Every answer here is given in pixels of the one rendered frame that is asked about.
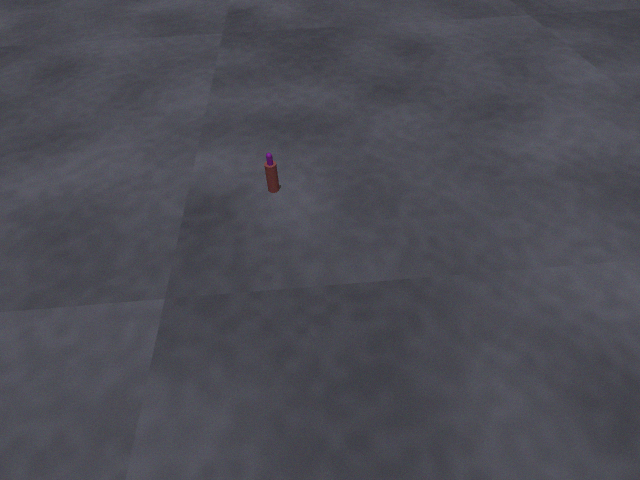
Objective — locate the bottle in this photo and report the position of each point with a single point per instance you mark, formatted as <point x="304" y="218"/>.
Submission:
<point x="271" y="174"/>

